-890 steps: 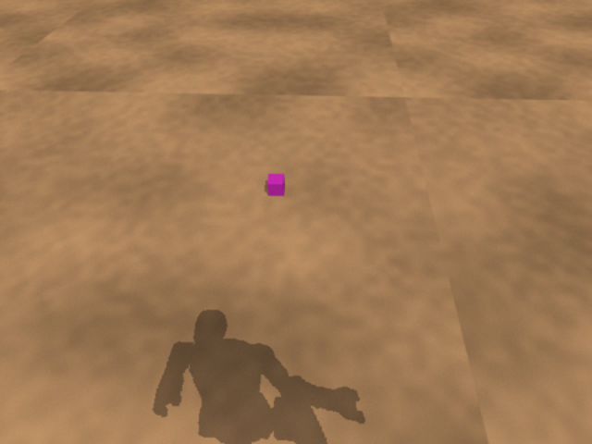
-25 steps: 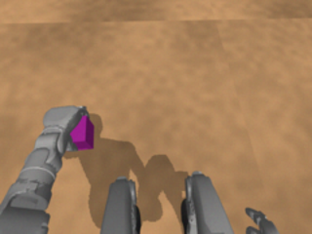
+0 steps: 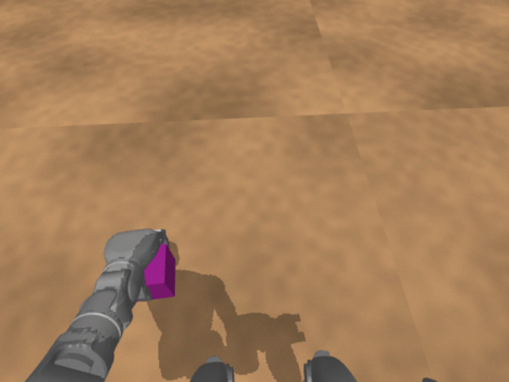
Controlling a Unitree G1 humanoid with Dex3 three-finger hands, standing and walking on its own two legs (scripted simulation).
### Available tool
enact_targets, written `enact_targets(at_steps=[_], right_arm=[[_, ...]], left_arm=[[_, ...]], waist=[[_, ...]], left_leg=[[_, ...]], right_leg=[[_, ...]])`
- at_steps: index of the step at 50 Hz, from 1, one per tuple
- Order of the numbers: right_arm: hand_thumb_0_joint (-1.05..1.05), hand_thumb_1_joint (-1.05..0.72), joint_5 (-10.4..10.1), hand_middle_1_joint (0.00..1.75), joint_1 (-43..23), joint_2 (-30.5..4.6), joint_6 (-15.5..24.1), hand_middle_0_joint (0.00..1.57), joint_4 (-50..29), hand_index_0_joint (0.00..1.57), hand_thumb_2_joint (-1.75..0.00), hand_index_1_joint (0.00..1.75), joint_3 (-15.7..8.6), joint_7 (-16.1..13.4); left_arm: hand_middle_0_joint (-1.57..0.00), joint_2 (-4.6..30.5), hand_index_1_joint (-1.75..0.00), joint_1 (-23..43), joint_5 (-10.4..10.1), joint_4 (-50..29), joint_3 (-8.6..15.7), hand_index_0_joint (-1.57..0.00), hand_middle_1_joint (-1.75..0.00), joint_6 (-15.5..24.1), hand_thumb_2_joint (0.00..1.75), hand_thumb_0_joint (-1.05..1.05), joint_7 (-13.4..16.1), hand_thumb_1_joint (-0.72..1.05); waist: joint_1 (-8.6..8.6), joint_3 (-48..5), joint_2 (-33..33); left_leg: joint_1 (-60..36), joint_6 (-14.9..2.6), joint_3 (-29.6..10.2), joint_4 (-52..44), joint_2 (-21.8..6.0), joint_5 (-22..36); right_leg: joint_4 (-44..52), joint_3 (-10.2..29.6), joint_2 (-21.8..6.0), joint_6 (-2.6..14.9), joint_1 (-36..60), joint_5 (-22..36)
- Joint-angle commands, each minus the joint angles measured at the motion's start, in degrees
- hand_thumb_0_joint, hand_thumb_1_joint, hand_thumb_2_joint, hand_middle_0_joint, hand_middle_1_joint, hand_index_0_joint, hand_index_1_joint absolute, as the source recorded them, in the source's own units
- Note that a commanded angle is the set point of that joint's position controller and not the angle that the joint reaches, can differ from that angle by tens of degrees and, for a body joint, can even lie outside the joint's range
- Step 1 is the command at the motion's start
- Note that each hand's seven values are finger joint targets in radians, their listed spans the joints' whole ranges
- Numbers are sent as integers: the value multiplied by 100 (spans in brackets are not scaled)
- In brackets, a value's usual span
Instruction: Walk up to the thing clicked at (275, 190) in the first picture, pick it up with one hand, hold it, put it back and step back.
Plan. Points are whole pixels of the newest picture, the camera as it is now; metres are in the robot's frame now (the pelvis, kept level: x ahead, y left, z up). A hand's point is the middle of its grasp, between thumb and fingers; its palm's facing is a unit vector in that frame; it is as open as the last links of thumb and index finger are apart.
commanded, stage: lift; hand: left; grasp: from above
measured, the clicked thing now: (150, 273) +0.35 +0.22 -0.11
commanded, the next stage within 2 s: hold in 0.20 s
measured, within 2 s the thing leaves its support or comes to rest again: neither
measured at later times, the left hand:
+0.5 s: hand (127, 248) +0.36 +0.23 -0.02, palm faces -0.44 -0.05 -0.90, open 10.6 cm
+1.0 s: hand (127, 241) +0.36 +0.22 +0.01, palm faces -0.45 -0.04 -0.89, open 10.6 cm
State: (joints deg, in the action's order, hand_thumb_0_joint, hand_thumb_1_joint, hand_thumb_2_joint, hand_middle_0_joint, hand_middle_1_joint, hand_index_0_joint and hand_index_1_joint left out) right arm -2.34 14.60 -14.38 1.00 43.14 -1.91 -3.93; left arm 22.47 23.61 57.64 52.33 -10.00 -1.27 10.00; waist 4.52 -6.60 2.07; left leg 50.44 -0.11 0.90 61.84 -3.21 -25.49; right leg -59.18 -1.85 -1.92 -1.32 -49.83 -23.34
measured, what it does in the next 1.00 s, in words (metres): rises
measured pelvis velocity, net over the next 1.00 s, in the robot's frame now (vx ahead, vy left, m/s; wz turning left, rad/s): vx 0.05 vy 0.00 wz -0.02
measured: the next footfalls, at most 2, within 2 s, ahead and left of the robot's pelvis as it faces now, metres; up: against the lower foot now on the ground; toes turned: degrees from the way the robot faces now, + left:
none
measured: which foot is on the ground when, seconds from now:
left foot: down 0.00-1.00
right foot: down 0.00-1.00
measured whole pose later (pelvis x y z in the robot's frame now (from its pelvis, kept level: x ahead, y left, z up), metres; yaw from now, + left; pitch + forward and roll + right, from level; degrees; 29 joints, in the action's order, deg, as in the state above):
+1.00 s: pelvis +0.05 +0.00 +0.07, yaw -1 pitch +5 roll +0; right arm -3.5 14.1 -14.7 -3.5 40.2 -2.9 -2.5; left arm 22.0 17.2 57.6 43.0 -12.1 -0.7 2.4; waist 0.8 -2.8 2.3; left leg 21.5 0.0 3.8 34.3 -2.0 -17.6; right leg -33.9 -0.1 -2.2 -1.6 -22.7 -16.1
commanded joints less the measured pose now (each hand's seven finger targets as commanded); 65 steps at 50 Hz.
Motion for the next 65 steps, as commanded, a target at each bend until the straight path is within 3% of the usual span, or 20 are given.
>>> enact_targets(at_steps=[1,3,4,6,7,11,12,14,16,19,23,26,28,33,36,38,40,48,65], right_arm=[[0,-90,30,30,145,-790,140,20,-530,20,-90,30,-281,-20],[0,-90,28,30,132,-796,109,20,-531,20,-90,30,-315,-16],[0,-90,27,30,150,-831,100,20,-568,20,-90,30,-318,-5],[0,-90,23,30,130,-813,74,20,-562,20,-90,30,-331,1],[0,-90,23,30,156,-797,72,20,-559,20,-90,30,-322,8],[0,-89,6,30,111,-798,41,20,-592,20,-90,30,-347,20],[0,-89,7,30,59,-809,24,20,-598,20,-90,30,-353,18],[0,-90,-3,30,69,-810,3,20,-599,20,-90,30,-341,31],[0,-90,-4,30,65,-830,-9,20,-592,20,-90,30,-355,37],[0,-89,-16,30,24,-842,-34,20,-600,20,-89,30,-373,48],[0,-89,-29,30,-10,-838,-63,20,-637,20,-89,30,-367,75],[0,-89,-42,30,-20,-881,-76,20,-697,20,-89,30,-386,91],[0,-89,-49,30,-27,-865,-101,20,-745,20,-89,30,-376,102],[0,-88,-57,30,-1,-861,-133,20,-782,20,-89,30,-391,108],[0,-89,-61,30,-78,-876,-165,20,-859,20,-89,30,-393,112],[0,-88,-63,30,-102,-876,-175,20,-876,20,-89,30,-395,110],[0,-89,-69,30,-126,-856,-185,20,-929,20,-89,30,-379,115],[0,-89,-87,30,-187,-843,-255,20,-966,20,-89,30,-375,111],[0,-89,-115,30,-568,-807,-346,20,-1149,20,-90,30,-310,77]], left_arm=[[-99,1199,-75,1673,1,-837,422,-97,-73,-90,93,0,238,58],[-98,1146,-76,1697,-24,-972,395,-96,-74,-104,92,0,222,58],[-97,1100,-76,1772,-28,-993,342,-96,-74,-100,93,0,194,57],[-96,1135,-75,1533,-43,-944,393,-96,-74,-116,90,0,180,57],[-97,1062,-75,1616,-92,-1019,367,-96,-74,-103,90,0,155,57],[-96,984,-74,1637,-61,-1136,280,-95,-73,-62,90,0,110,57],[-97,1122,-74,1693,-31,-1219,347,-96,-73,-66,91,0,127,57],[-97,962,-75,1601,-26,-1202,236,-96,-74,-78,91,0,108,57],[-93,1014,-76,1699,-77,-1249,273,-92,-76,-52,90,0,71,53],[-94,1020,-73,1663,45,-1256,215,-93,-72,-65,90,0,9,54],[-95,935,-72,1538,1,-1222,170,-94,-71,-52,91,0,-89,54],[-95,1114,-70,1590,-26,-1380,265,-94,-69,-21,90,0,-170,55],[-95,985,-69,1476,2,-1402,189,-93,-67,-24,90,0,-227,52],[-96,1093,-66,1559,-21,-1769,253,-95,-65,8,86,0,-352,56],[-97,1036,-65,1281,-12,-1587,243,-95,-64,3,87,0,-412,56],[-97,1183,-66,1468,-50,-1799,343,-96,-65,26,85,0,-451,58],[-97,1041,-63,1275,-26,-1735,255,-96,-62,14,86,0,-483,56],[-98,1148,-66,1258,1,-2039,336,-97,-64,35,88,0,-550,58],[-95,1146,-67,1005,-47,-2334,364,-94,-66,33,86,0,-683,56]], waist=[[-30,-1709,-34],[-85,-1822,47],[-24,-1749,24],[-132,-1663,-2],[-60,-1668,7],[-101,-1575,40],[-158,-1601,115],[-105,-1520,-48],[-69,-1438,-29],[-135,-1512,75],[-168,-1289,11],[-226,-1311,118],[-197,-1283,-40],[-258,-1405,72],[-297,-1151,-76],[-316,-1248,8],[-294,-1160,-70],[-362,-1212,-73],[-445,-857,-181]], left_leg=[[-1518,-62,-132,-1337,339,893],[-1811,-52,-113,-1468,343,1148],[-1905,-52,-99,-1567,338,1094],[-2035,-44,-86,-1710,346,1248],[-2114,-32,-105,-1782,328,1295],[-2444,-16,-77,-2066,325,1412],[-2547,-13,-49,-2122,337,1453],[-2672,-25,-34,-2197,340,1621],[-2743,-20,-34,-2287,333,1643],[-3038,10,-17,-2418,329,1948],[-3134,14,-5,-2604,326,2020],[-3268,37,-3,-2741,310,2090],[-3332,24,-3,-2758,317,2232],[-3463,19,58,-2821,321,2632],[-3487,8,78,-2937,331,2471],[-3496,-4,94,-2987,341,2437],[-3526,-20,109,-3021,352,2445],[-3712,-45,161,-3164,370,2598],[-3867,-89,214,-3508,393,2064]], right_leg=[[1377,178,299,157,1443,783],[1494,187,293,164,1624,1036],[1589,173,299,165,1657,988],[1727,162,293,165,1863,1096],[1747,153,318,174,1851,1129],[1972,125,329,186,2042,1195],[2048,127,324,185,2102,1229],[2143,128,318,175,2256,1406],[2224,105,330,177,2263,1404],[2297,94,347,200,2401,1610],[2438,65,354,209,2497,1639],[2502,29,376,220,2652,1649],[2544,46,369,212,2698,1787],[2582,80,380,208,2959,2163],[2720,71,373,205,3022,2031],[2765,96,370,197,3141,2038],[2800,110,358,194,3165,2060],[2911,137,343,182,3392,2266],[3300,178,286,145,3505,1756]])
